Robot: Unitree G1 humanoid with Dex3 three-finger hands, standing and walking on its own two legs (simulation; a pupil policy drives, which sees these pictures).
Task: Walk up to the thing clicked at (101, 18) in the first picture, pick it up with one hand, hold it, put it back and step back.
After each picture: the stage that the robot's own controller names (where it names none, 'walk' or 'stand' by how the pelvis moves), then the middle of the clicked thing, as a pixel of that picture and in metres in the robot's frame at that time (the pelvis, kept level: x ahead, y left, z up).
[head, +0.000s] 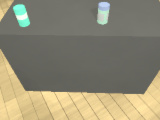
stand; (103, 13) +0.87 -0.11 -0.03
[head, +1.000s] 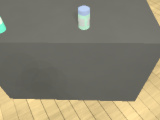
rise first; (83, 18) +0.78 +0.06 -0.01
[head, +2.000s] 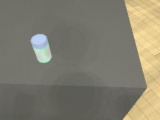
stand; (41, 48) +0.50 +0.22 -0.01
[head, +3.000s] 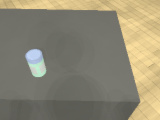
stand; (36, 63) +0.47 +0.22 -0.03
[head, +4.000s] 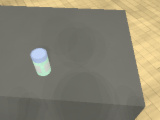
stand; (41, 62) +0.47 +0.21 -0.03
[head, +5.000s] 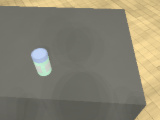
stand; (42, 62) +0.47 +0.21 -0.03
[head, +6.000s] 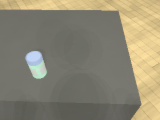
stand; (36, 65) +0.46 +0.23 -0.04
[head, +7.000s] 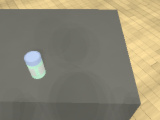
stand; (35, 65) +0.46 +0.23 -0.04
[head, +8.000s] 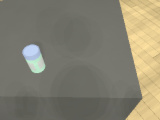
rise first; (34, 59) +0.46 +0.24 -0.03
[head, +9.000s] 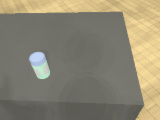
rise first; (40, 65) +0.46 +0.24 -0.03
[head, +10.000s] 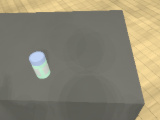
go down; (40, 65) +0.46 +0.24 -0.03
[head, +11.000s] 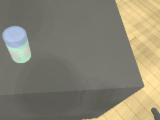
go down; (18, 45) +0.45 +0.21 +0.02
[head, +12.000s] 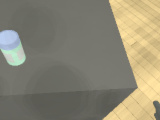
approach; (12, 48) +0.46 +0.23 +0.03
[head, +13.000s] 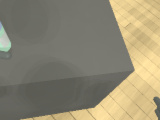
close in; out of the picture +0.48 +0.24 +0.06
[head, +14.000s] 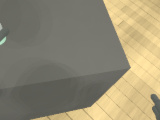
close; out of the picture +0.51 +0.24 +0.07
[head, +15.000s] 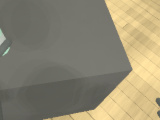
lift; out of the picture +0.47 +0.24 +0.07
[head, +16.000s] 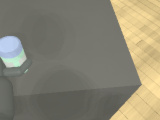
lift; (14, 56) +0.40 +0.22 +0.08
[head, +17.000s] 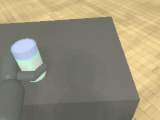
lift; (30, 61) +0.33 +0.18 +0.19
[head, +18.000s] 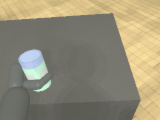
hold; (36, 70) +0.33 +0.17 +0.14
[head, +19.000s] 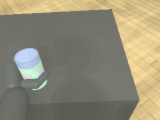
crouch; (32, 69) +0.33 +0.18 +0.13
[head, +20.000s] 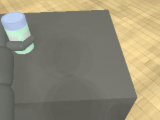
crouch; (19, 33) +0.43 +0.21 +0.19
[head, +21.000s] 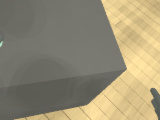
lower; out of the picture +0.49 +0.25 +0.04
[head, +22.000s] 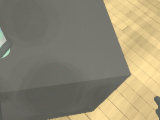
lower; out of the picture +0.47 +0.24 +0.05
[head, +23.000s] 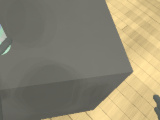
lower; out of the picture +0.48 +0.24 +0.06
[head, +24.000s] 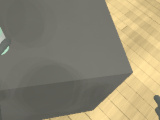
lower; out of the picture +0.48 +0.24 +0.06
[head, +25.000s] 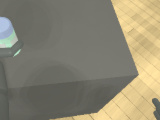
loosen; (5, 38) +0.47 +0.22 +0.06
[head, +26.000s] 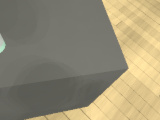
withdraw; out of the picture +0.47 +0.24 +0.06
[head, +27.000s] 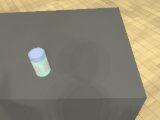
sink last; (40, 62) +0.47 +0.23 +0.01
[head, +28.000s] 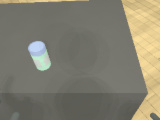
stand; (40, 56) +0.47 +0.23 +0.01
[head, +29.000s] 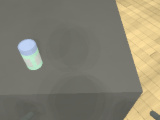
stand; (31, 55) +0.46 +0.24 +0.02
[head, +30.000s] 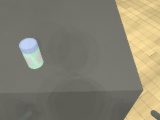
stand; (32, 53) +0.47 +0.23 +0.03
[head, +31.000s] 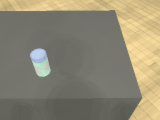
stand; (40, 63) +0.47 +0.22 -0.02
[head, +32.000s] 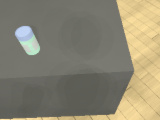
walk; (28, 41) +0.52 +0.27 +0.00
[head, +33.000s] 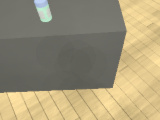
walk; (43, 9) +0.78 +0.25 -0.02
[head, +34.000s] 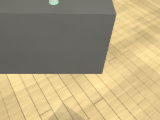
stand; out of the picture +1.06 +0.23 -0.02
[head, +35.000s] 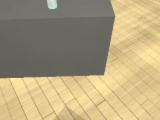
stand; out of the picture +1.05 +0.24 -0.03
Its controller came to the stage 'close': yes
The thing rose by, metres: 0.22
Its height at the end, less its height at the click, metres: +0.00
